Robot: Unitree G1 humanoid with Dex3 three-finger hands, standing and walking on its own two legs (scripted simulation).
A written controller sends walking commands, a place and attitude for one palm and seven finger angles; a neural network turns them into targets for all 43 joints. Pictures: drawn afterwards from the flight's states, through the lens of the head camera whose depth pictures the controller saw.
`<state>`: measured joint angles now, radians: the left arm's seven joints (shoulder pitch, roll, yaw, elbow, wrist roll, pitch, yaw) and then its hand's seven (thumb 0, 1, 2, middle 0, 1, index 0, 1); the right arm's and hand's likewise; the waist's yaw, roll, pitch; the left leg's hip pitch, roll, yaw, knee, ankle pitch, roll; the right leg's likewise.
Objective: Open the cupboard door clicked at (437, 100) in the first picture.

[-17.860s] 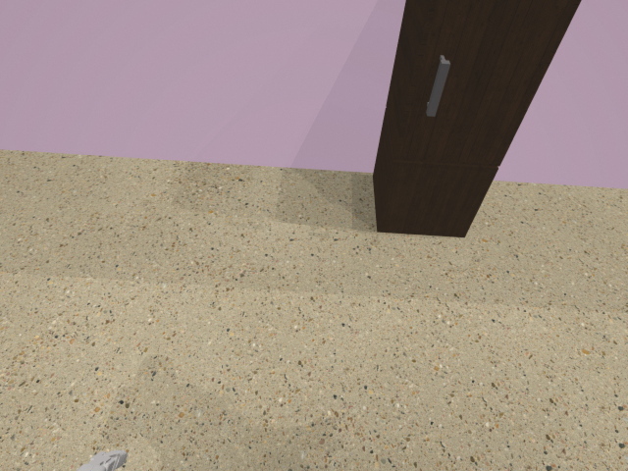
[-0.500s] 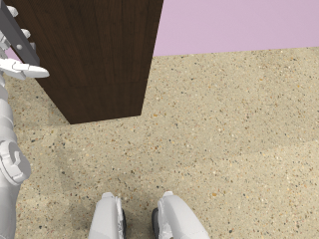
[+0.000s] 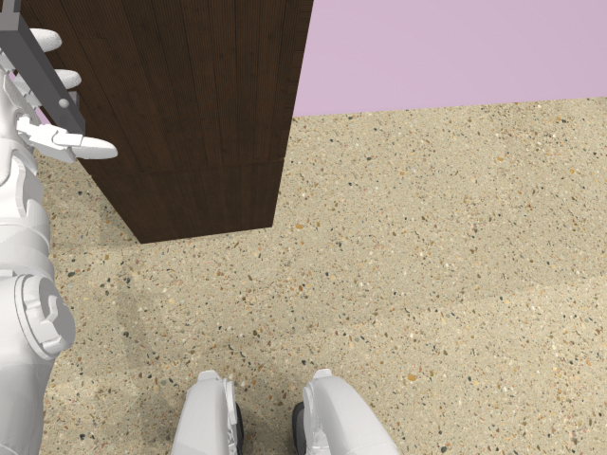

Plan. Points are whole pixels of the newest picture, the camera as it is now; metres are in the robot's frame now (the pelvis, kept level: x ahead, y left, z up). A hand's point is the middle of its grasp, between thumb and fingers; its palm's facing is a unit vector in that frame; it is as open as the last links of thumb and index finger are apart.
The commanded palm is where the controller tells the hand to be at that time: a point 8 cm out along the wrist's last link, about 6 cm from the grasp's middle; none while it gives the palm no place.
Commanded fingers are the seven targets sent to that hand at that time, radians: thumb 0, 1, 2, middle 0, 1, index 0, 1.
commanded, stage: slide the fingers in behind the handle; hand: left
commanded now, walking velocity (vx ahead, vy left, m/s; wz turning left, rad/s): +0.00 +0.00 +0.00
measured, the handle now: (47, 70) +0.58 +0.27 +0.06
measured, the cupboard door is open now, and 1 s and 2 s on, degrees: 0 0 44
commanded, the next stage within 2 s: close the thumb around the handle in 0.18 s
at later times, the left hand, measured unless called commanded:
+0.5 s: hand (65, 100) +0.53 +0.24 +0.06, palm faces +0.12 -0.99 +0.00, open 12.7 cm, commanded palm +0.52 +0.26 +0.06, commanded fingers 0.00 0.17 0.59 -0.35 -1.27 -0.35 -1.27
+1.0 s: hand (66, 99) +0.54 +0.24 +0.06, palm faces +0.14 -0.99 -0.01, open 5.8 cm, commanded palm +0.52 +0.26 +0.06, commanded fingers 0.00 0.90 0.90 -0.40 -1.35 -0.40 -1.35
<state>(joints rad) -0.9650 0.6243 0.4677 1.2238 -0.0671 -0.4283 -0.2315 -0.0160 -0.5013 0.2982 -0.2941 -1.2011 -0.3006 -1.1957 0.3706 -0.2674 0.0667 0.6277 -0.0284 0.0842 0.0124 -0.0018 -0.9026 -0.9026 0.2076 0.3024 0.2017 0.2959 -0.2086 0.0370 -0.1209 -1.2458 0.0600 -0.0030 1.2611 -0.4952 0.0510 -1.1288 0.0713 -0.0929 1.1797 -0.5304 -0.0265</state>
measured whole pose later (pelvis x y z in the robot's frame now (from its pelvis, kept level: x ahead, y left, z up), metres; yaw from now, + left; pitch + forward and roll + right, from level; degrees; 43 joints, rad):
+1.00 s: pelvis +0.00 +0.00 +0.00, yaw +0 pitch +28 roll -6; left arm -0.98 0.61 0.45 1.23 -0.07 -0.43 -0.20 0.00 0.71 0.80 -0.37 -1.34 -0.37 -1.34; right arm 0.37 -0.27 0.06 0.64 -0.04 0.09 0.01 0.00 -0.90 -0.90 0.21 0.30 0.20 0.30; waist -0.21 0.04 -0.12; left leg -1.25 0.05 -0.01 1.26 -0.50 0.05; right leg -1.13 0.07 -0.10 1.17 -0.53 -0.03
